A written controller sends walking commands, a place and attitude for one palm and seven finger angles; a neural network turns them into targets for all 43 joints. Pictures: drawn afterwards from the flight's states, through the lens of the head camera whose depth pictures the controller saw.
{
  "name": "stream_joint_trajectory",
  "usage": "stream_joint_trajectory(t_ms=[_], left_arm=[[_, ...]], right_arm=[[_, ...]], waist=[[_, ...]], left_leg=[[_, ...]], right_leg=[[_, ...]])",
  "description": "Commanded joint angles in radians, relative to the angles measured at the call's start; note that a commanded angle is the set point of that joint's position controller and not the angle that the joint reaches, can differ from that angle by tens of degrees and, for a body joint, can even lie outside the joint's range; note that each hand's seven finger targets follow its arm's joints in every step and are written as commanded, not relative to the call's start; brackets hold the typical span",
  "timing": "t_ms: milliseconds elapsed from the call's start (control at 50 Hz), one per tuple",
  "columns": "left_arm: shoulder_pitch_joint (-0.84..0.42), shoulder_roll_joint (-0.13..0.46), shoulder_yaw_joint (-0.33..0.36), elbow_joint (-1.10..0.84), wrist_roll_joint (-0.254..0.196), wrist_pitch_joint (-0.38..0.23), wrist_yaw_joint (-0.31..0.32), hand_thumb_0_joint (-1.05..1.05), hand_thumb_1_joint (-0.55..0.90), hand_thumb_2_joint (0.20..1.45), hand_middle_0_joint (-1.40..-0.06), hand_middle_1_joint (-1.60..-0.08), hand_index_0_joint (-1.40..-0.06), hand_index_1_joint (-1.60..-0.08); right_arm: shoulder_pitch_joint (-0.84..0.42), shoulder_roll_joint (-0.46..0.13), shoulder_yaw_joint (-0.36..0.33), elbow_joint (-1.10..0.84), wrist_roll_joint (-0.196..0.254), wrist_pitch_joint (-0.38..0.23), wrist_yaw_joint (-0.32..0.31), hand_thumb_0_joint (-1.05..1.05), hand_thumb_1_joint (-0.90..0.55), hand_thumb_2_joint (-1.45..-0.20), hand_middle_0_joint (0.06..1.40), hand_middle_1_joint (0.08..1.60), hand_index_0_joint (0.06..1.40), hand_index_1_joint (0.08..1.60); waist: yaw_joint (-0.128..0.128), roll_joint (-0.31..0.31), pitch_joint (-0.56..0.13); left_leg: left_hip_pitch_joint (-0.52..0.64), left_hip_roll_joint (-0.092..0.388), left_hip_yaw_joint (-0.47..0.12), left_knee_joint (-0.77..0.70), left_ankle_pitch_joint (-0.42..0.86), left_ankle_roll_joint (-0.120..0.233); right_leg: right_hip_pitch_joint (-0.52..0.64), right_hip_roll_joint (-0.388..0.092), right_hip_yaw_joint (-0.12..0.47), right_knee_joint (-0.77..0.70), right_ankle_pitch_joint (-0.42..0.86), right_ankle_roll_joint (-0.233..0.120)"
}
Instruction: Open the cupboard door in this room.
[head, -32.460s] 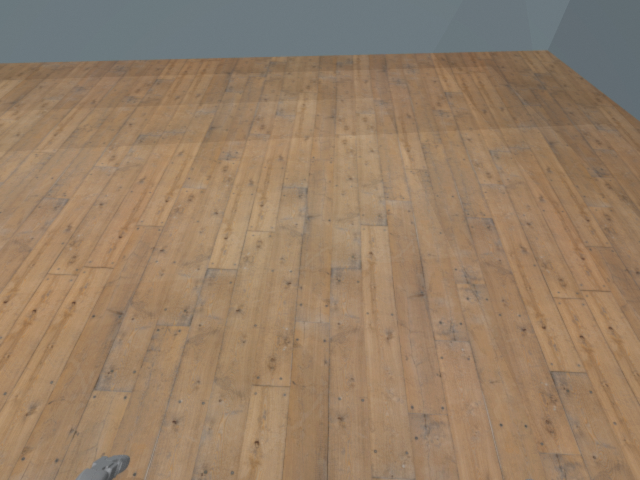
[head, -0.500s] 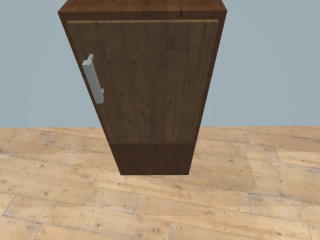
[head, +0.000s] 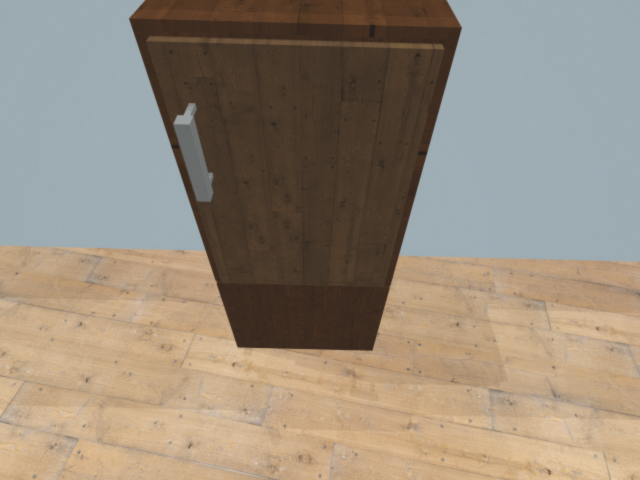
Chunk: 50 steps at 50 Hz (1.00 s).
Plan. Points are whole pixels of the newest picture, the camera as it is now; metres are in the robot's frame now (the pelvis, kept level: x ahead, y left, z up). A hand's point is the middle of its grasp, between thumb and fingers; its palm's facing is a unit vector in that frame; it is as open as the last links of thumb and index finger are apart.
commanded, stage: look again from close up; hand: left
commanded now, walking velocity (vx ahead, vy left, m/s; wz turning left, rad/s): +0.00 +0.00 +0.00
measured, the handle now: (198, 154) +0.58 +0.25 +0.07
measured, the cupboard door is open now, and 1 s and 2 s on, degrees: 0 0 0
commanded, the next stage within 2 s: shuffle to correct the standing spot in 0.18 s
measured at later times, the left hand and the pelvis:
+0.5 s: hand out of the picture +0.00 +0.18 -0.19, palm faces +0.07 -0.98 -0.16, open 7.3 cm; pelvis +0.01 +0.01 -0.01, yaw +0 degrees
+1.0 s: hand out of the picture +0.13 +0.20 -0.17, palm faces +0.08 -0.97 -0.24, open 7.2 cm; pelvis +0.08 +0.02 +0.00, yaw +3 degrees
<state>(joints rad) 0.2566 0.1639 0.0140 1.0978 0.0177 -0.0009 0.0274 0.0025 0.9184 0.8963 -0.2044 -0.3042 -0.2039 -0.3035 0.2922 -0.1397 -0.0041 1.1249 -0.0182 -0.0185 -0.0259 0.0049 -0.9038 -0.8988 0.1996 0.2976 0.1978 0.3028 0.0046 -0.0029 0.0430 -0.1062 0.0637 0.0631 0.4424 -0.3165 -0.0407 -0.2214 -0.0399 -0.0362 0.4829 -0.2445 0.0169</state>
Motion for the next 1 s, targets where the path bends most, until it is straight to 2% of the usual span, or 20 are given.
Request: stream_joint_trajectory(t_ms=[0, 260, 340, 400, 480, 520, 560, 580, 600, 620, 660, 680, 720, 740, 760, 780, 820, 860, 920, 980], left_arm=[[0.046, 0.099, 0.012, -0.035, -0.006, -0.020, 0.003, 0.000, 0.900, 0.900, -0.200, -0.300, -0.200, -0.300], [0.059, 0.087, 0.011, -0.028, -0.005, -0.020, 0.004, 0.000, 0.900, 0.900, -0.200, -0.300, -0.200, -0.300], [0.082, 0.089, 0.021, -0.034, 0.005, -0.009, -0.002, 0.000, 0.900, 0.900, -0.200, -0.300, -0.200, -0.300], [0.106, 0.107, 0.035, -0.042, 0.007, -0.005, -0.007, 0.000, 0.900, 0.900, -0.200, -0.300, -0.200, -0.300], [0.135, 0.121, 0.055, -0.051, 0.005, -0.008, -0.007, 0.000, 0.900, 0.900, -0.200, -0.300, -0.200, -0.300], [0.102, 0.094, 0.054, -0.069, 0.007, -0.010, -0.010, 0.000, 0.900, 0.900, -0.200, -0.300, -0.200, -0.300], [0.030, 0.017, 0.042, -0.111, 0.010, -0.017, -0.016, 0.000, 0.900, 0.900, -0.200, -0.300, -0.200, -0.300], [-0.029, 0.007, 0.034, -0.138, 0.015, -0.025, -0.013, 0.000, 0.900, 0.900, -0.200, -0.300, -0.200, -0.300], [-0.049, 0.012, 0.033, -0.143, 0.012, -0.031, -0.010, 0.000, 0.900, 0.900, -0.200, -0.300, -0.200, -0.300], [-0.061, 0.011, 0.034, -0.140, 0.006, -0.036, -0.010, 0.000, 0.900, 0.900, -0.200, -0.300, -0.200, -0.300], [-0.043, -0.011, 0.032, -0.126, -0.007, -0.035, -0.014, 0.000, 0.900, 0.900, -0.200, -0.300, -0.200, -0.300], [-0.009, -0.013, 0.035, -0.113, -0.011, -0.032, -0.015, 0.000, 0.900, 0.900, -0.200, -0.300, -0.200, -0.300], [0.131, 0.039, 0.045, -0.066, -0.012, -0.037, -0.011, 0.000, 0.900, 0.900, -0.200, -0.300, -0.200, -0.300], [0.203, 0.098, 0.056, -0.044, -0.009, -0.040, -0.001, 0.000, 0.900, 0.900, -0.200, -0.300, -0.200, -0.300], [0.235, 0.142, 0.062, -0.027, -0.007, -0.040, 0.010, 0.000, 0.900, 0.900, -0.200, -0.300, -0.200, -0.300], [0.243, 0.170, 0.059, -0.021, -0.008, -0.035, 0.012, 0.000, 0.900, 0.900, -0.200, -0.300, -0.200, -0.300], [0.162, 0.130, 0.052, -0.047, 0.000, -0.024, 0.024, 0.000, 0.900, 0.900, -0.200, -0.300, -0.200, -0.300], [0.083, 0.111, 0.043, -0.078, 0.007, -0.015, 0.030, 0.000, 0.900, 0.900, -0.200, -0.300, -0.200, -0.300], [0.041, 0.134, 0.057, -0.114, 0.010, -0.006, 0.030, 0.000, 0.900, 0.900, -0.200, -0.300, -0.200, -0.300], [0.020, 0.159, 0.071, -0.142, 0.013, 0.002, 0.026, 0.000, 0.900, 0.900, -0.200, -0.300, -0.200, -0.300]], right_arm=[[0.068, -0.095, -0.012, -0.022, 0.004, -0.013, -0.010, 0.000, -0.900, -0.900, 0.200, 0.300, 0.200, 0.300], [0.083, -0.085, -0.014, -0.017, 0.004, -0.014, -0.011, 0.000, -0.900, -0.900, 0.200, 0.300, 0.200, 0.300], [0.105, -0.080, -0.017, -0.017, -0.004, 0.002, -0.001, 0.000, -0.900, -0.900, 0.200, 0.300, 0.200, 0.300], [0.107, -0.068, -0.019, -0.035, -0.009, 0.010, 0.008, 0.000, -0.900, -0.900, 0.200, 0.300, 0.200, 0.300], [0.135, -0.046, -0.018, -0.052, -0.010, 0.001, 0.011, 0.000, -0.900, -0.900, 0.200, 0.300, 0.200, 0.300], [0.187, -0.053, -0.020, -0.040, -0.008, -0.010, 0.009, 0.000, -0.900, -0.900, 0.200, 0.300, 0.200, 0.300], [0.299, -0.126, -0.035, -0.004, -0.012, -0.027, -0.002, 0.000, -0.900, -0.900, 0.200, 0.300, 0.200, 0.300], [0.338, -0.130, -0.035, 0.007, -0.016, -0.032, -0.012, 0.000, -0.900, -0.900, 0.200, 0.300, 0.200, 0.300], [0.345, -0.115, -0.026, 0.012, -0.019, -0.037, -0.021, 0.000, -0.900, -0.900, 0.200, 0.300, 0.200, 0.300], [0.334, -0.097, -0.020, 0.008, -0.020, -0.039, -0.026, 0.000, -0.900, -0.900, 0.200, 0.300, 0.200, 0.300], [0.262, -0.111, -0.019, -0.012, -0.020, -0.037, -0.034, 0.000, -0.900, -0.900, 0.200, 0.300, 0.200, 0.300], [0.213, -0.117, -0.019, -0.023, -0.014, -0.032, -0.038, 0.000, -0.900, -0.900, 0.200, 0.300, 0.200, 0.300], [0.162, -0.133, -0.026, -0.039, 0.008, -0.031, -0.041, 0.000, -0.900, -0.900, 0.200, 0.300, 0.200, 0.300], [0.170, -0.119, -0.032, -0.049, 0.021, -0.031, -0.036, 0.000, -0.900, -0.900, 0.200, 0.300, 0.200, 0.300], [0.175, -0.077, -0.034, -0.055, 0.030, -0.027, -0.034, 0.000, -0.900, -0.900, 0.200, 0.300, 0.200, 0.300], [0.179, -0.043, -0.039, -0.056, 0.035, -0.017, -0.036, 0.000, -0.900, -0.900, 0.200, 0.300, 0.200, 0.300], [0.104, -0.011, -0.042, -0.063, 0.028, 0.012, -0.039, 0.000, -0.900, -0.900, 0.200, 0.300, 0.200, 0.300], [0.086, 0.001, -0.041, -0.056, 0.022, 0.029, -0.028, 0.000, -0.900, -0.900, 0.200, 0.300, 0.200, 0.300], [0.075, 0.012, -0.046, -0.063, 0.016, 0.040, -0.010, 0.000, -0.900, -0.900, 0.200, 0.300, 0.200, 0.300], [0.048, -0.005, -0.050, -0.090, 0.010, 0.045, -0.003, 0.000, -0.900, -0.900, 0.200, 0.300, 0.200, 0.300]], waist=[[0.003, 0.005, 0.018], [0.004, 0.002, 0.027], [0.011, -0.008, 0.075], [0.021, -0.071, 0.125], [0.013, -0.125, 0.118], [-0.018, -0.031, 0.114], [-0.066, 0.260, 0.100], [-0.086, 0.297, 0.127], [-0.085, 0.257, 0.123], [-0.080, 0.172, 0.118], [-0.049, 0.147, 0.096], [-0.017, 0.153, 0.074], [0.051, 0.102, -0.023], [0.066, 0.021, -0.111], [0.066, -0.089, -0.161], [0.056, -0.145, -0.197], [0.048, -0.220, -0.087], [0.026, -0.193, -0.024], [0.013, -0.137, -0.052], [0.008, -0.159, -0.066]], left_leg=[[-0.091, 0.046, -0.045, -0.088, 0.178, 0.051], [-0.097, 0.045, -0.050, -0.094, 0.178, 0.055], [-0.152, 0.017, -0.032, -0.071, -0.106, 0.067], [-0.217, -0.022, -0.006, 0.000, -0.173, 0.070], [-0.214, -0.043, 0.024, 0.089, -0.113, 0.073], [-0.132, -0.013, -0.018, 0.015, -0.063, 0.086], [0.012, 0.171, -0.255, -0.148, 0.090, 0.164], [0.116, 0.235, -0.350, -0.163, 0.375, 0.228], [0.181, 0.265, -0.348, -0.111, 0.694, 0.269], [0.192, 0.272, -0.315, -0.063, 0.926, 0.276], [0.155, 0.212, -0.182, -0.018, 1.085, 0.217], [0.104, 0.169, -0.127, -0.002, 1.072, 0.174], [0.017, 0.104, -0.079, 0.111, 0.966, 0.105], [-0.094, 0.071, -0.066, 0.173, 0.729, 0.074], [-0.206, -0.004, -0.026, 0.270, 0.309, 0.046], [-0.235, -0.062, -0.015, 0.400, -0.202, 0.033], [-0.265, -0.044, -0.064, 0.534, -0.343, 0.033], [-0.289, -0.034, -0.070, 0.561, -0.297, 0.029], [-0.270, -0.051, -0.022, 0.484, -0.202, 0.013], [-0.242, -0.054, -0.005, 0.392, -0.132, 0.003]], right_leg=[[0.045, -0.065, 0.054, -0.072, 0.184, -0.046], [0.039, -0.065, 0.050, -0.073, 0.170, -0.043], [-0.008, -0.060, 0.078, -0.087, -0.189, -0.062], [-0.043, -0.088, 0.138, -0.130, -0.352, -0.086], [-0.066, -0.133, 0.185, -0.145, -0.379, -0.128], [-0.122, -0.087, 0.099, -0.043, -0.297, -0.112], [-0.284, 0.040, -0.103, 0.295, -0.205, -0.058], [-0.438, 0.047, -0.090, 0.420, -0.308, -0.053], [-0.492, 0.013, -0.047, 0.483, -0.340, -0.058], [-0.476, -0.009, -0.033, 0.468, -0.351, -0.064], [-0.351, -0.021, -0.050, 0.318, -0.283, -0.055], [-0.234, -0.009, -0.069, 0.188, -0.192, -0.049], [0.057, 0.008, -0.072, -0.045, 0.193, -0.040], [0.235, -0.074, 0.015, 0.002, 0.512, -0.068], [0.323, -0.239, 0.172, 0.072, 0.928, -0.157], [0.328, -0.373, 0.218, 0.040, 1.169, -0.262], [0.183, -0.363, 0.199, -0.008, 1.119, -0.303], [0.092, -0.317, 0.137, -0.035, 0.958, -0.267], [0.064, -0.276, 0.090, -0.059, 0.775, -0.239], [0.026, -0.264, 0.099, -0.063, 0.629, -0.229]])
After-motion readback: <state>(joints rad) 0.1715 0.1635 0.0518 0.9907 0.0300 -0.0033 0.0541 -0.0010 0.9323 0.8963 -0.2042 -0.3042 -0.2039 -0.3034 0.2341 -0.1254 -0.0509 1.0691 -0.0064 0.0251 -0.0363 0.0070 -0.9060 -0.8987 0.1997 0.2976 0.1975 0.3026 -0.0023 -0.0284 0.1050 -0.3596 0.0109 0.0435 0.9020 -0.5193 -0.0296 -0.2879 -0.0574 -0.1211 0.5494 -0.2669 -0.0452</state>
